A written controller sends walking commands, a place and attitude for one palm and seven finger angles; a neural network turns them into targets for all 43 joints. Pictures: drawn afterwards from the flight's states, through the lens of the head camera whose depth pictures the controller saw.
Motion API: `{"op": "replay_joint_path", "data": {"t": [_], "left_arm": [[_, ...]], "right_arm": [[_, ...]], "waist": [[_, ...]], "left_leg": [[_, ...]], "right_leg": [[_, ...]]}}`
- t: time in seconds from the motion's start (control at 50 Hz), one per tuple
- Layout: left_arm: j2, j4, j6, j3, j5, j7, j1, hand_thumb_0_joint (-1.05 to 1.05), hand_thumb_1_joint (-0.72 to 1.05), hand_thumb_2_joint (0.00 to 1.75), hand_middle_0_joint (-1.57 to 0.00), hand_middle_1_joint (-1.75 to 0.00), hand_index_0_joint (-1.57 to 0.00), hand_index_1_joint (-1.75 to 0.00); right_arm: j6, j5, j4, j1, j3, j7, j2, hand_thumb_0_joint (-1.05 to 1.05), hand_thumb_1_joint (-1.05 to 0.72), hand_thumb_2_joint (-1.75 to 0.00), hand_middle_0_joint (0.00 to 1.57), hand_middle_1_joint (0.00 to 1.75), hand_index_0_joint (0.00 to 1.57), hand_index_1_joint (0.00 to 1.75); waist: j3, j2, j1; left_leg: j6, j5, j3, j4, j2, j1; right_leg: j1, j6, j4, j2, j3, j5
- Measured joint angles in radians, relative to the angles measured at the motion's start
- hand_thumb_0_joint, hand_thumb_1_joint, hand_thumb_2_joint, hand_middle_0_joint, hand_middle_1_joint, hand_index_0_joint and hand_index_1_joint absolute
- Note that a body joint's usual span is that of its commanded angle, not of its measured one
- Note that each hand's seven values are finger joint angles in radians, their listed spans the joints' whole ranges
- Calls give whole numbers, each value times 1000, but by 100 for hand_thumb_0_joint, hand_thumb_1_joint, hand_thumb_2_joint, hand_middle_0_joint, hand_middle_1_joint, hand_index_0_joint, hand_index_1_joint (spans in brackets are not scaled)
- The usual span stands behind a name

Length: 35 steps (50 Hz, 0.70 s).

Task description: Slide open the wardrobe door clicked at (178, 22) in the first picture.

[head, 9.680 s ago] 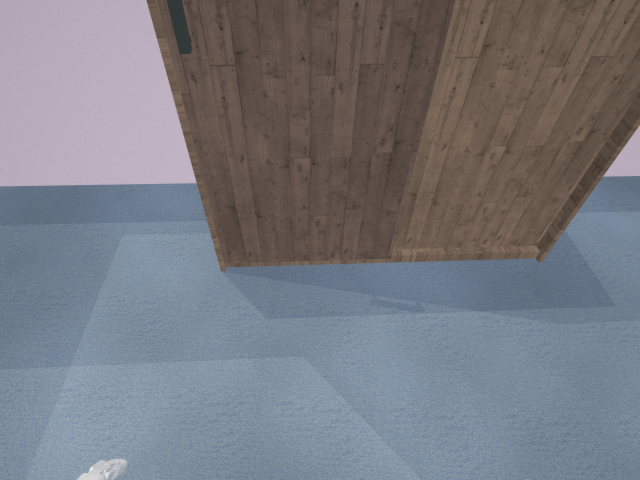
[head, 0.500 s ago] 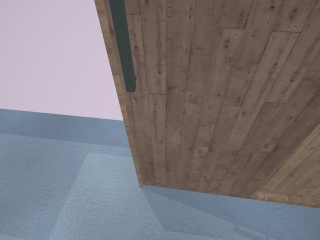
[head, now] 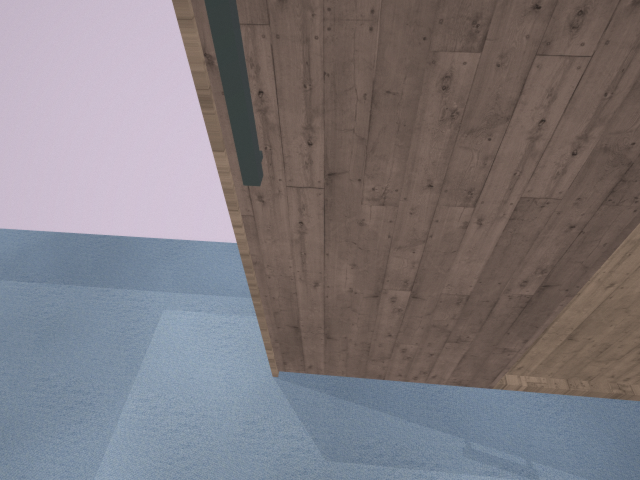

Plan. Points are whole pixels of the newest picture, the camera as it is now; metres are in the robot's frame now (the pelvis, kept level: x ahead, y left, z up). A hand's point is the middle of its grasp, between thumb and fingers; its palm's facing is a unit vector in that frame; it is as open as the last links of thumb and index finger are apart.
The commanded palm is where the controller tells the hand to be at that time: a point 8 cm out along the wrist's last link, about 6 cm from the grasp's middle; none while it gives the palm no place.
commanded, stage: come to a stop and stand still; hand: left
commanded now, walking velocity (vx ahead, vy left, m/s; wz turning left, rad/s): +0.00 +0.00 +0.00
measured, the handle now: (239, 74) +0.51 +0.11 +0.26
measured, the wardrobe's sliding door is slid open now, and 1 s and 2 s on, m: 0.00 0.00 0.00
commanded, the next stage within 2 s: look again from close up in 0.48 s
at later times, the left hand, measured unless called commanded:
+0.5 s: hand out of the picture +0.02 +0.21 -0.17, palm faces -0.02 -0.98 -0.21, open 7.4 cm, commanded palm none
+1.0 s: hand out of the picture +0.04 +0.22 -0.17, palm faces -0.04 -0.98 -0.22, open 7.4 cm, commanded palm none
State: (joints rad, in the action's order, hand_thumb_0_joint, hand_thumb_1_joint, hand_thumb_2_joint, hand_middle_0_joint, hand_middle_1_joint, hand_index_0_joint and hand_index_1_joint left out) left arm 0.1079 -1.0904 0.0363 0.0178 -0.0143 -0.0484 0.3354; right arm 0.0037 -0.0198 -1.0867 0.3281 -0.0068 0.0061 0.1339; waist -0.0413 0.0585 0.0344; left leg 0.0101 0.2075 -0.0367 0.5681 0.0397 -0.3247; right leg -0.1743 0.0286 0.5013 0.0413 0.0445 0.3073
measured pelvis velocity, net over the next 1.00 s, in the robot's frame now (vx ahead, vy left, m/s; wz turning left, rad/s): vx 0.02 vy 0.03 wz -0.03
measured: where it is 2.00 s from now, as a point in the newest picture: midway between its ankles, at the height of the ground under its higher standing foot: outside the picture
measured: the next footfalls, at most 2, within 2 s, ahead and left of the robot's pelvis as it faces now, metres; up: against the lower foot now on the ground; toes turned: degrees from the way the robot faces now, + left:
none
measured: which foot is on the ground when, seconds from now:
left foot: down 0.00-1.00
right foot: down 0.00-1.00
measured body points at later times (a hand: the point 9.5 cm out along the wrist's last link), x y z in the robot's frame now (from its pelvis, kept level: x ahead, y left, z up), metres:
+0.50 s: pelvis +0.02 +0.03 +0.01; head +0.03 +0.04 +0.45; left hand +0.03 +0.26 -0.15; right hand +0.04 -0.20 -0.15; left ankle +0.05 +0.11 -0.73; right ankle -0.02 -0.11 -0.73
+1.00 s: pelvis +0.02 +0.03 +0.01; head +0.03 +0.04 +0.46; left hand +0.04 +0.27 -0.15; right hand +0.05 -0.22 -0.14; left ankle +0.05 +0.11 -0.73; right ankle -0.02 -0.11 -0.73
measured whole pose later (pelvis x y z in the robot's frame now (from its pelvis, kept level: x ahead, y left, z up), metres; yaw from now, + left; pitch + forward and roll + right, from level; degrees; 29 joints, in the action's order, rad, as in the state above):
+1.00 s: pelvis +0.02 +0.03 +0.01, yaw -2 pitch -1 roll +0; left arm 0.21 -1.10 0.01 0.01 -0.02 -0.03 0.27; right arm 0.03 -0.01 -1.11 0.20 0.00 0.01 0.19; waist -0.03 -0.02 0.00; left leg 0.06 0.20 -0.10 0.43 -0.02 -0.22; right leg -0.12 -0.02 0.43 -0.03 -0.01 0.30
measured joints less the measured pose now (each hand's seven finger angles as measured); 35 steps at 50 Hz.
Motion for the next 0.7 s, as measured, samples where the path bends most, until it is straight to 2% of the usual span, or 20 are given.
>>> {"op": "replay_joint_path", "data": {"t": [0.12, 0.26, 0.7], "left_arm": [[21, 18, -17, -8, 1, -4, -23, 1, 91, 90, -20, -30, -20, -30], [55, 45, -23, -12, -2, 1, -48, 1, 91, 90, -20, -30, -19, -30], [83, -1, -31, -4, -5, 15, -37, 1, 91, 90, -20, -30, -20, -30]], "right_arm": [[11, -4, 12, 2, 10, 13, 13, 2, -93, -90, 20, 30, 19, 29], [17, -3, 27, -27, 9, 10, 31, 2, -93, -90, 20, 30, 20, 29], [24, 6, 4, -113, 8, 7, 50, 0, -90, -90, 20, 30, 20, 30]], "waist": [[40, -21, -14], [40, -50, -20], [10, -84, -42]], "left_leg": [[32, 35, -28, -10, -40, 36], [50, 12, -46, -61, -65, 47], [55, -4, -60, -120, -71, 84]], "right_leg": [[14, -29, 28, -43, -22, 33], [7, -44, 11, -69, -38, 23], [40, -57, -53, -74, -53, -1]]}}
